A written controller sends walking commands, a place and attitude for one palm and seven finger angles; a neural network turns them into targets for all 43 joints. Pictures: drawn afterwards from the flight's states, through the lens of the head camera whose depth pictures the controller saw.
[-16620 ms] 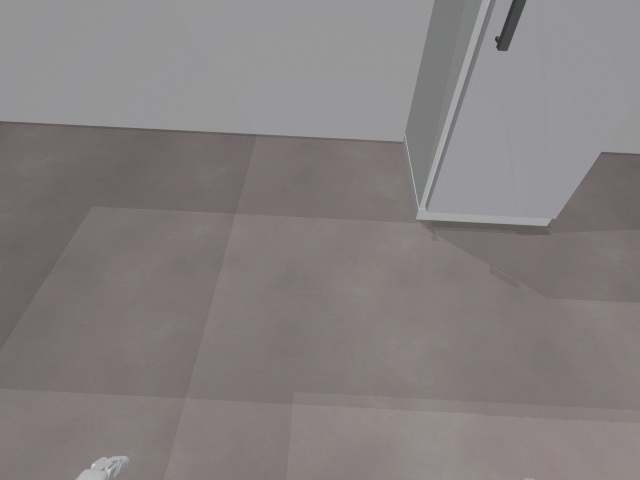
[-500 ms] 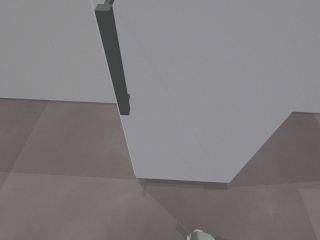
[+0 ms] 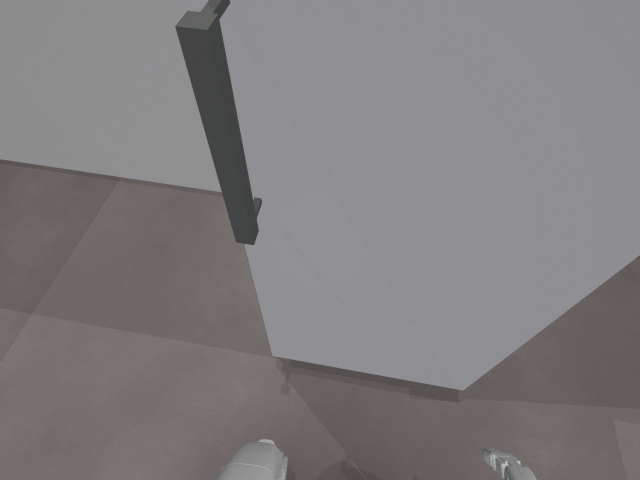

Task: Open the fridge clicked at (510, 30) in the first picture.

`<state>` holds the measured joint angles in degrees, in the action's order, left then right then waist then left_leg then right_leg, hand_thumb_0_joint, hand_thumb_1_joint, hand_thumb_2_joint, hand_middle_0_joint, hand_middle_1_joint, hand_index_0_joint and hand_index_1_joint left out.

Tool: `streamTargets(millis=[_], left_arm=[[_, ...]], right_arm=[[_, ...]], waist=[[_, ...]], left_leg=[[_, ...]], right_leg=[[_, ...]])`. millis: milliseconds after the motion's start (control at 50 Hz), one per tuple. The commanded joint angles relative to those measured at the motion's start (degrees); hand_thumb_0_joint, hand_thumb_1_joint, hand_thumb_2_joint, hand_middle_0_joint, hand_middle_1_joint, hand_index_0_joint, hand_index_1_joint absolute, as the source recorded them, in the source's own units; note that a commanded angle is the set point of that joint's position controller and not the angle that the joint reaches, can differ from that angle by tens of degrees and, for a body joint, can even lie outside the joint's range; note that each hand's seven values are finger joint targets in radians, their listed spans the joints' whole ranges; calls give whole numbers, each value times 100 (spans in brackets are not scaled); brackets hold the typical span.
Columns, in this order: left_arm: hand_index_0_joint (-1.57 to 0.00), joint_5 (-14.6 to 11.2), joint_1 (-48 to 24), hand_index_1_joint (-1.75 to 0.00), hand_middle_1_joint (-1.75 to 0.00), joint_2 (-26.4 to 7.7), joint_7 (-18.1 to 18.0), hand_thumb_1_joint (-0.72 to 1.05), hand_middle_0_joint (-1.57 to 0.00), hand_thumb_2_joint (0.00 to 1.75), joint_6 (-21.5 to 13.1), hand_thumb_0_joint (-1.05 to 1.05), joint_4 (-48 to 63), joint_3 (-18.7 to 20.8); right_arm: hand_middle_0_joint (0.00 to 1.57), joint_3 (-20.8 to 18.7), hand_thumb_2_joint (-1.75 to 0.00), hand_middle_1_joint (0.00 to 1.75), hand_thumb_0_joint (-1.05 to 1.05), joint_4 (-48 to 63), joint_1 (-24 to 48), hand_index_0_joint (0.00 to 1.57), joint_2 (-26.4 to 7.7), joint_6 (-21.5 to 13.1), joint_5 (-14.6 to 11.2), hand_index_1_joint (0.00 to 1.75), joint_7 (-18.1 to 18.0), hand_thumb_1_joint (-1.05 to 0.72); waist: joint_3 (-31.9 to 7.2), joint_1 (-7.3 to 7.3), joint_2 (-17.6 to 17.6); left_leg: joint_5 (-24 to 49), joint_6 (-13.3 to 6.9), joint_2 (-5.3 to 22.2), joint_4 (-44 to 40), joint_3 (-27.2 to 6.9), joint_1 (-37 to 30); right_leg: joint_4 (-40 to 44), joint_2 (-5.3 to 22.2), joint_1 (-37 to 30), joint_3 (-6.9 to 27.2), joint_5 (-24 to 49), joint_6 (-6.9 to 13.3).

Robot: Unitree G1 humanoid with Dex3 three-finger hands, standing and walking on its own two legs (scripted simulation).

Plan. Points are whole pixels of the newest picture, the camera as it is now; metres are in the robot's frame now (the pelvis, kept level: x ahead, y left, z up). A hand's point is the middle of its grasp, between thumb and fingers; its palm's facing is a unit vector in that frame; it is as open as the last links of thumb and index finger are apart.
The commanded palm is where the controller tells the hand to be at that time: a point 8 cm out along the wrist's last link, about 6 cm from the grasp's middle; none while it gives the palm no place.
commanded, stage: come to a stop and stand still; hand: left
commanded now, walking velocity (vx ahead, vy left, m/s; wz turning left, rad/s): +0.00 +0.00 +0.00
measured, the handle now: (236, 144) +0.42 +0.15 +0.17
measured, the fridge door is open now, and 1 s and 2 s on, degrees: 0 0 0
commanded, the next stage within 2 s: none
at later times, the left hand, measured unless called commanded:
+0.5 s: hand out of the picture +0.00 +0.29 -0.16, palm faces -0.03 -0.96 -0.29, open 7.4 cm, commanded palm none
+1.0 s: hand out of the picture -0.12 +0.27 -0.17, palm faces -0.02 -0.98 -0.18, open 7.4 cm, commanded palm none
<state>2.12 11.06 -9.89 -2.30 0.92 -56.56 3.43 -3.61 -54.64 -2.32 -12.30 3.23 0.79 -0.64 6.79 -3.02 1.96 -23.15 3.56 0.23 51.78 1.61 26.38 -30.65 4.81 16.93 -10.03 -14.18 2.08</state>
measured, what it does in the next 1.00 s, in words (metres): steps to the left: left foot, then right foot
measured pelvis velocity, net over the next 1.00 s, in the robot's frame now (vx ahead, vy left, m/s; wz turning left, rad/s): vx -0.08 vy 0.12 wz -0.06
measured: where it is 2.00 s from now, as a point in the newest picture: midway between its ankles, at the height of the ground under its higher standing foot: outside the picture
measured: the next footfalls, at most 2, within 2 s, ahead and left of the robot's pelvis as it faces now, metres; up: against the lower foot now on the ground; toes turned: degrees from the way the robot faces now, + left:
left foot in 0.10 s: +0.04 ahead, +0.14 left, +0.00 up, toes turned +3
right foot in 0.32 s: -0.03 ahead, -0.01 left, +0.00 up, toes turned -3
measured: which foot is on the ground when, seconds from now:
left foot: up 0.00-0.08, down 0.10-1.00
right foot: down 0.00-0.12, up 0.14-0.30, down 0.32-1.00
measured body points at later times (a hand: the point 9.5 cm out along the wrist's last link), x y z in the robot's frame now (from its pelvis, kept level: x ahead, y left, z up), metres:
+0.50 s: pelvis -0.05 +0.10 -0.01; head -0.07 +0.07 +0.44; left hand +0.00 +0.34 -0.14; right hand -0.03 -0.14 -0.17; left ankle +0.00 +0.14 -0.74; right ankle -0.02 -0.03 -0.74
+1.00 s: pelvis -0.08 +0.12 +0.00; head -0.09 +0.11 +0.45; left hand -0.11 +0.33 -0.15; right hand -0.08 -0.11 -0.16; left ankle +0.00 +0.14 -0.74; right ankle -0.07 -0.01 -0.74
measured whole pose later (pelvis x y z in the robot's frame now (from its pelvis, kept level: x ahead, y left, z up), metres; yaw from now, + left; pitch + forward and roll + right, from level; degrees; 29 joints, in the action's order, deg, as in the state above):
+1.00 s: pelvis -0.08 +0.12 +0.00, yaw -4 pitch -2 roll -1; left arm 1.2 23.1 -6.3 -2.0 0.9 -62.9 -0.6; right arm -0.5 -61.1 -17.2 -9.5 0.2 0.6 -1.1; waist -0.2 0.1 -2.0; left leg -4.5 -6.7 -4.2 19.2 8.9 14.2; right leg -26.7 0.0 11.8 -0.9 -13.9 1.0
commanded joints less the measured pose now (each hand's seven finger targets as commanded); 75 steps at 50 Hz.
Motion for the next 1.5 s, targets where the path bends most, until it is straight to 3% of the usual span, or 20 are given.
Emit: streamTargets(millis=[0, 40, 60, 80, 100, 120, 180, 260, 300, 340, 380, 420, 480, 540, 740, 800, 840, 980, 1060, 1480], left_arm=[[-20, -58, 751, -30, -30, -1074, -274, 90, -20, 90, -169, 0, 424, 97], [-20, -87, 514, -30, -30, -1362, -187, 90, -20, 90, -132, 0, 570, 175], [-20, -113, 404, -30, -30, -1101, -153, 90, -20, 90, -121, 0, 554, 103], [-20, -120, 441, -30, -30, -809, -130, 90, -20, 90, -64, 0, 614, 9], [-20, -103, 518, -30, -30, -638, -146, 90, -20, 90, 11, 0, 622, -32], [-20, -81, 489, -30, -30, -566, -140, 90, -20, 90, 83, 0, 640, -44], [-20, -72, 605, -30, -30, -575, -60, 90, -20, 90, 135, 0, 536, -55], [-20, -47, 1007, -30, -30, -511, 14, 90, -20, 90, 67, 0, 479, -84], [-20, -39, 978, -30, -30, -692, 1, 90, -20, 90, -25, 0, 542, -98], [-20, -58, 659, -30, -30, -880, 17, 90, -20, 90, -65, 0, 678, -126], [-20, -84, 230, -30, -30, -863, -17, 90, -20, 90, -103, 0, 799, -95], [-20, -91, 101, -30, -30, -801, -26, 90, -20, 90, -56, 0, 854, -112], [-20, -116, 537, -30, -30, -659, 3, 90, -20, 90, -29, 0, 738, -149], [-20, -71, 970, -30, -30, -566, 22, 90, -20, 90, 68, 0, 407, -145], [-20, -86, 1350, -30, -30, -190, 30, 90, -20, 90, 83, 0, -151, -199], [-20, -88, 1444, -30, -30, -231, -3, 90, -20, 90, -25, 0, -308, -226], [-20, -105, 1301, -30, -30, -201, -6, 90, -20, 90, -118, 0, -289, -273], [-20, -73, 1537, -30, -30, -171, -16, 90, -20, 90, -102, 0, -450, -287], [-20, -46, 1974, -30, -30, -98, -13, 90, -20, 90, -68, 0, -623, -280], [-20, -80, 1799, -30, -30, -66, 34, 90, -20, 90, -131, 0, -626, -273]], right_arm=[[20, -51, -90, 30, 0, 703, -689, 20, -439, -244, -65, 30, 12, -90], [20, -65, -90, 30, 0, 778, -712, 20, -301, -254, -49, 30, 23, -90], [20, -51, -90, 30, 0, 780, -1045, 20, -503, -302, 1, 30, 21, -90], [20, -109, -90, 30, 0, 864, -1080, 20, -830, -291, 20, 30, 6, -90], [20, -127, -90, 30, 0, 934, -1029, 20, -907, -220, 62, 30, -26, -90], [20, -102, -90, 30, 0, 985, -975, 20, -841, -207, 90, 30, -53, -90], [20, 26, -90, 30, 0, 1100, -498, 20, -658, -218, 85, 30, -34, -90], [20, 57, -90, 30, 0, 1066, -614, 20, -630, -224, 93, 30, 1, -90], [20, 95, -90, 30, 0, 1009, -867, 20, -470, -230, 31, 30, 5, -90], [20, 119, -90, 30, 0, 876, -1237, 20, -367, -212, 28, 30, 32, -90], [20, 87, -90, 30, 0, 682, -1691, 20, -291, -195, 53, 30, 17, -90], [20, 110, -90, 30, 0, 514, -1987, 20, -276, -214, 66, 30, 16, -90], [20, 165, -90, 30, 0, 411, -1803, 20, -407, -373, 105, 30, 12, -90], [20, 135, -90, 30, 0, 358, -1497, 20, -588, -372, 58, 30, -34, -90], [20, 141, -90, 30, 0, -151, -1749, 20, -487, -327, 49, 30, -91, -90], [20, 168, -90, 30, 0, -274, -1791, 20, -355, -325, 19, 30, -74, -90], [20, 188, -90, 30, 0, -323, -1868, 20, -323, -343, 15, 30, -72, -90], [20, 191, -90, 30, 0, -512, -1814, 20, -302, -350, -6, 30, -72, -90], [20, 170, -90, 30, 0, -495, -1656, 20, -350, -334, -4, 30, -79, -90], [20, 213, -90, 30, 0, -723, -1934, 20, -18, -296, 28, 30, -93, -90]], waist=[[-2268, 250, -455], [-2155, 311, -718], [-2076, 475, -1106], [-1720, 435, -1674], [-1254, 388, -1450], [-805, 373, -1085], [-78, 154, -1159], [-148, -2, -584], [-297, 126, 183], [-356, 436, 326], [-510, 622, 1244], [-443, 709, 1086], [-305, 387, -683], [-204, 132, -862], [-306, 156, -529], [-305, 256, -69], [-244, 380, 212], [-170, 346, -463], [-153, 198, -458], [-104, 324, -72]], left_leg=[[-346, -33, -99, -1358, 200, -778], [1069, -245, -101, -2460, 419, -1493], [2254, -345, 388, -2827, 160, -2065], [4247, -717, 1214, -2660, -807, -2206], [4976, -1162, 1604, -2679, -964, -1928], [4674, -1355, 1554, -2794, -926, -1638], [2475, -1341, 1219, -3216, -890, -352], [-151, -1166, 1010, -3406, -1039, -89], [-753, -854, 627, -3091, -889, -86], [-179, -629, 117, -2622, -409, -1024], [186, -591, 96, -2188, -193, -1693], [300, -579, 144, -2216, -218, -1993], [-737, -754, 837, -3909, -1219, -839], [-1412, -796, 1083, -4475, -1562, -230], [-835, -754, 1066, -4560, -1222, -863], [-336, -425, 743, -4383, -867, -995], [137, -526, 644, -4044, -694, -1432], [-747, -581, 872, -4464, -1075, -1303], [-791, -526, 828, -4608, -1062, -1033], [-213, -499, 368, -3622, -626, -1130]], right_leg=[[256, 1559, -2021, 2361, 5874, 731], [-414, 1201, -1231, 1497, 3633, 524], [-729, 706, -816, 933, 2484, 209], [-983, 110, 69, 525, 196, -105], [-1388, -129, 509, 648, -1545, -153], [-1843, -213, 706, 715, -1777, -166], [-2184, -235, 447, 953, -1329, -151], [-674, -308, -152, 881, -616, -115], [386, -42, -265, 1603, -797, 99], [1087, 530, 805, 2412, -1929, 514], [1305, 526, 1332, 2313, -2330, 509], [1189, 433, 1721, 2122, -2317, 435], [94, -221, 568, 1383, -1057, 95], [-539, -368, 38, 1081, -779, 51], [275, -368, -251, 926, -834, 105], [930, -172, -359, 1421, -841, 295], [1183, 6, 187, 1666, -1113, 331], [702, -237, 277, 1305, -911, 165], [577, -308, 9, 1174, -822, 172], [1340, -56, 633, 1765, -1846, 275]])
